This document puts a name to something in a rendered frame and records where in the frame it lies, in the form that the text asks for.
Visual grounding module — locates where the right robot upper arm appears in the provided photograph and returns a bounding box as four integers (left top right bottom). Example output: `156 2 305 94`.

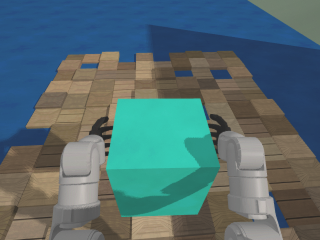
224 221 282 240

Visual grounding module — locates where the left robot upper arm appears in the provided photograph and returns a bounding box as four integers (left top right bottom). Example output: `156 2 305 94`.
53 229 105 240

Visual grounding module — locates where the robot right hand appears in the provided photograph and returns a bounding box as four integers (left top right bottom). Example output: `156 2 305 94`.
208 114 231 154

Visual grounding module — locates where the robot left forearm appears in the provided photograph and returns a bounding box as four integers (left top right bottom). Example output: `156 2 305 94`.
48 134 106 240

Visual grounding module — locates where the robot right forearm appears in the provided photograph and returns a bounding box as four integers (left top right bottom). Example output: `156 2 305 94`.
217 131 283 240

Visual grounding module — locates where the robot left hand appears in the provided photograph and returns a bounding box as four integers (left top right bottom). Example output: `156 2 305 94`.
89 116 113 156

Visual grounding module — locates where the carton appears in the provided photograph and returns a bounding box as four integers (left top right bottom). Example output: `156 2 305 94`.
106 98 220 217

